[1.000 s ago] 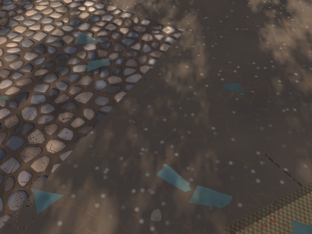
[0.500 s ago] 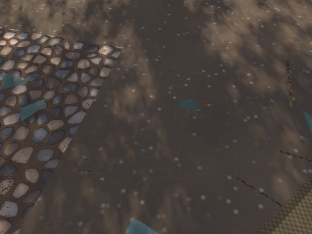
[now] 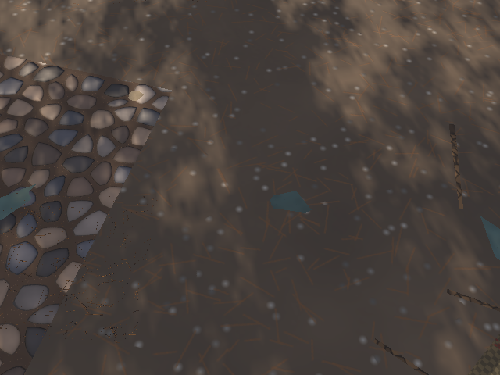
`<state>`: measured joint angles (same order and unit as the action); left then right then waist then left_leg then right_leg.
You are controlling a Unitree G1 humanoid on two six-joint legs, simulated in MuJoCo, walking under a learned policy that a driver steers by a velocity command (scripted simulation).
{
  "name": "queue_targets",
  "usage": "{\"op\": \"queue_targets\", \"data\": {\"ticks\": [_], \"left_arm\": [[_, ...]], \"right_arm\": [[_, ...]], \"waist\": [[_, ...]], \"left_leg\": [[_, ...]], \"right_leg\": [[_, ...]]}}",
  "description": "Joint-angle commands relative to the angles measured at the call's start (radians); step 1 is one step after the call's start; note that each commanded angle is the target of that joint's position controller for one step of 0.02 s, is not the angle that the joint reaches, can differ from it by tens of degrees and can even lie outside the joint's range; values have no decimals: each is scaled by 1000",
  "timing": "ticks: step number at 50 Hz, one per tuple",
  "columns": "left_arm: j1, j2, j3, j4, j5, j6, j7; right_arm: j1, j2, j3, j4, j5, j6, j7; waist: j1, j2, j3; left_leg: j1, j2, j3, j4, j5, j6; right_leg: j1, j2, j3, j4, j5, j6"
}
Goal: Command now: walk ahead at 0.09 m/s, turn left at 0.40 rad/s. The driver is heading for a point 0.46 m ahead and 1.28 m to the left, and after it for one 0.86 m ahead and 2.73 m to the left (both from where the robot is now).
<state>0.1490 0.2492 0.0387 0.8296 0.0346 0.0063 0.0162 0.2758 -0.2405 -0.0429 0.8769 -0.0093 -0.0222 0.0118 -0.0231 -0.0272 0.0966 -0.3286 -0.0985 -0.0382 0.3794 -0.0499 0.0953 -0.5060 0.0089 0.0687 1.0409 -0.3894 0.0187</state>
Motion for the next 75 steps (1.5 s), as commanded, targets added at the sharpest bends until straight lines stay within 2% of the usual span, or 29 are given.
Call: {"op": "queue_targets", "data": {"ticks": [1,4,9,13,14,15,16,17,19,26,35,37,38,39,40,41,42,44,47,57,63,64,65,66,67,68,69,71,75], "left_arm": [[111,81,19,-23,0,27,9],[43,85,17,-48,-7,30,13],[26,77,7,-71,-28,10,28],[168,92,9,-53,-38,-16,47],[156,169,26,-64,-25,-21,57],[76,263,43,-109,-12,-15,57],[21,237,42,-113,5,-10,49],[-7,161,22,-127,-2,-14,43],[-51,116,8,-143,-11,-18,36],[134,164,32,-117,-9,-13,31],[96,215,59,-119,-9,-5,-1],[95,210,61,-111,-21,2,-2],[128,165,51,-122,-13,9,-5],[81,90,26,-198,-7,20,3],[27,136,31,-196,-1,33,14],[31,144,36,-184,-17,37,10],[45,152,40,-166,-25,32,5],[80,175,48,-146,-5,30,-5],[83,154,44,-148,-9,37,-12],[-21,137,28,-201,-20,32,3],[63,135,18,-198,-34,9,22],[101,143,19,-188,-27,0,32],[95,212,31,-195,-13,-5,44],[11,292,40,-237,-19,2,41],[52,275,45,-218,-13,10,30],[26,200,24,-223,-18,10,22],[-20,160,14,-228,-19,9,17],[-46,151,10,-238,-12,6,26],[49,161,21,-210,-13,1,26]], "right_arm": [[-13,-169,-48,-81,-7,13,-6],[4,-176,-60,-91,-9,34,-10],[3,-179,-74,-105,-17,56,-8],[-56,-169,-75,-127,0,70,-5],[-27,-122,-64,-138,12,67,-8],[-4,-79,-58,-160,26,59,-12],[-33,-175,-79,-145,-18,54,-18],[-20,-187,-86,-133,-23,55,-13],[35,-164,-83,-107,-25,72,-1],[-95,-136,-56,-165,-6,101,32],[-119,-120,-37,-223,13,95,36],[-62,-127,-38,-209,-6,76,23],[-26,-215,-56,-208,-24,59,11],[-2,-367,-90,-226,-9,52,10],[75,-329,-94,-205,4,53,6],[21,-265,-72,-204,4,57,1],[-63,-221,-57,-216,3,62,-5],[-114,-193,-47,-232,9,62,-13],[-66,-215,-54,-222,10,55,-8],[9,-249,-71,-217,-10,58,-8],[-66,-244,-74,-226,-2,64,-3],[-88,-227,-69,-231,9,63,-7],[-42,-163,-53,-237,14,58,-9],[36,-127,-46,-242,9,56,-15],[14,-228,-71,-229,-26,63,-19],[1,-241,-80,-217,-24,67,-13],[9,-227,-79,-198,-20,74,-4],[37,-210,-75,-183,-9,86,20],[-44,-184,-61,-205,-1,94,30]], "waist": [[40,142,-167],[11,161,-131],[-8,166,-127],[64,159,-122],[36,28,-119],[6,-183,-121],[4,-96,-71],[-24,-39,-79],[-56,-69,-93],[59,-123,-118],[48,-167,-145],[-3,-85,-159],[-6,136,-169],[-4,329,-131],[-71,195,-165],[-25,157,-110],[15,138,-67],[37,169,-95],[29,123,-134],[-15,143,-118],[48,153,-134],[73,131,-131],[41,-30,-152],[-8,-198,-143],[19,-147,-134],[0,-85,-99],[-14,-65,-65],[-21,-121,-83],[35,-108,-102]], "left_leg": [[22,229,-291,-146,-59,131],[22,227,-377,-181,-318,119],[49,219,-455,-149,-289,103],[-39,151,-470,-96,-309,10],[-120,67,-379,32,-445,-53],[-256,-99,-128,307,-488,-96],[-254,-28,-72,519,-484,-109],[-188,-5,-78,627,-435,-108],[-192,1,-52,771,-352,-116],[-284,53,7,650,-379,-169],[19,63,121,257,-380,-91],[190,55,94,-6,-162,-61],[334,237,-176,-113,-78,-23],[336,498,-508,-77,376,134],[326,488,-452,-50,397,217],[278,418,-362,-53,331,203],[226,337,-289,-69,247,154],[230,261,-235,-63,294,116],[251,252,-252,-55,292,120],[220,244,-433,-18,151,143],[128,183,-514,47,202,63],[59,141,-492,85,89,13],[-44,56,-378,229,-212,-50],[-205,-115,-157,421,-543,-86],[-183,-43,-104,606,-555,-98],[-167,-15,-110,681,-496,-101],[-156,-4,-99,738,-432,-109],[-178,0,-60,812,-370,-133],[-230,24,-25,742,-361,-160]], "right_leg": [[71,7,-28,-49,18,14],[43,10,-16,-128,25,17],[116,50,-10,-290,-23,-6],[374,62,-5,-695,75,-60],[436,-97,155,-831,-9,-97],[439,-367,452,-906,-42,-196],[286,-405,414,-870,147,-263],[246,-343,316,-829,299,-253],[281,-226,126,-779,447,-197],[546,-261,39,-693,709,-233],[429,-303,-60,-599,659,-197],[322,-272,-130,-464,489,-110],[124,-192,-211,-233,189,-38],[-124,-10,-203,-87,-267,16],[-111,-40,-70,47,-264,16],[-117,-54,-44,78,-180,12],[-101,-67,-29,43,-85,10],[-66,-52,-43,43,5,18],[-61,-34,-41,33,34,29],[-8,14,-10,-212,-9,15],[269,59,0,-543,59,-22],[379,28,14,-695,159,-30],[481,-168,189,-794,125,-72],[505,-392,445,-825,243,-168],[385,-424,423,-786,336,-260],[338,-365,336,-780,366,-257],[298,-292,223,-776,374,-228],[340,-222,102,-754,468,-203],[460,-244,48,-726,554,-226]]}}
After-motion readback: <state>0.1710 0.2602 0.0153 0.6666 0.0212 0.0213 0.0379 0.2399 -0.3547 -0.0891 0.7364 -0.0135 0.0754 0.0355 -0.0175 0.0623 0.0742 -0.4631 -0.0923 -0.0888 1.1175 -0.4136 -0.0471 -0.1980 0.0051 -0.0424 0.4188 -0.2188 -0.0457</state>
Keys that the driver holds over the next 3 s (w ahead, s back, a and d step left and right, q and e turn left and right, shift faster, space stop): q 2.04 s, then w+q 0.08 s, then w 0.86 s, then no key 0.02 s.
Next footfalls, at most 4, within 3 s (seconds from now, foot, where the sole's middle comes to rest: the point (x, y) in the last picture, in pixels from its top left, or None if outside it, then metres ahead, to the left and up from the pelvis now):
0.28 right None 0.08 -0.12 -0.78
0.76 left None -0.02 0.07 -0.78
1.30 right None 0.11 -0.06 -0.78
1.76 left None -0.08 0.04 -0.78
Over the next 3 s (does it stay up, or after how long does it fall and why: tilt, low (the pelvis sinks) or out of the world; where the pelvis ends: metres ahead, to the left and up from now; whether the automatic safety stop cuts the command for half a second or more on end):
stays up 0.03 0.34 0.01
